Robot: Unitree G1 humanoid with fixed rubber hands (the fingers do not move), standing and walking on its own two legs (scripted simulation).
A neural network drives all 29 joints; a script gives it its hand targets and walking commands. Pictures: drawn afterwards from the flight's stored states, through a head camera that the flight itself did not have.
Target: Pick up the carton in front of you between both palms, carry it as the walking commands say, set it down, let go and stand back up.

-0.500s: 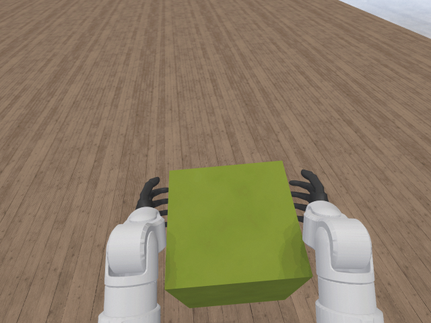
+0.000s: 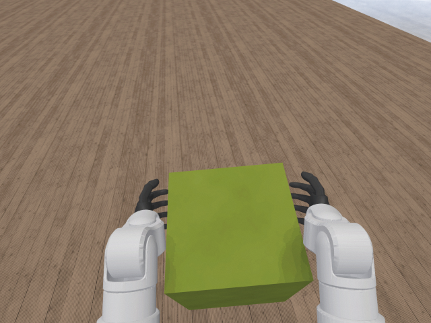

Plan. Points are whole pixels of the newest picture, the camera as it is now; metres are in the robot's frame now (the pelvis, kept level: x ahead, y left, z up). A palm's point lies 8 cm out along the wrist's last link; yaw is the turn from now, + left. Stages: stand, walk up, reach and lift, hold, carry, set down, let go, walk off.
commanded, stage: carry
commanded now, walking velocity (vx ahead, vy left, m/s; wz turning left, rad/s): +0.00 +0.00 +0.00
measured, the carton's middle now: (231, 242) +0.28 +0.00 +0.00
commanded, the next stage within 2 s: hold in 1.20 s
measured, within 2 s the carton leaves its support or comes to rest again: neither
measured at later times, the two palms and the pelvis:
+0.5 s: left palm (150, 243) +0.24 +0.15 +0.05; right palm (314, 237) +0.25 -0.14 +0.06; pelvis -0.03 +0.00 +0.00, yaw +0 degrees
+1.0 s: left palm (156, 240) +0.26 +0.14 +0.04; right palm (317, 235) +0.26 -0.16 +0.05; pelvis -0.03 -0.01 +0.00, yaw +0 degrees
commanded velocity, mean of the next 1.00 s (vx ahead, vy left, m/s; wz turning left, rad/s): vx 0.00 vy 0.00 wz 0.00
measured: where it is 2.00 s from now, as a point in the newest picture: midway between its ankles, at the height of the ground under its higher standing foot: outside the picture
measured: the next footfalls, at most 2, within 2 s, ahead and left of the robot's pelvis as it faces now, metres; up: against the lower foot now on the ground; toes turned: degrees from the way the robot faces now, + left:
none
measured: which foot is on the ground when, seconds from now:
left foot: down 0.00-1.00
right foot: down 0.00-1.00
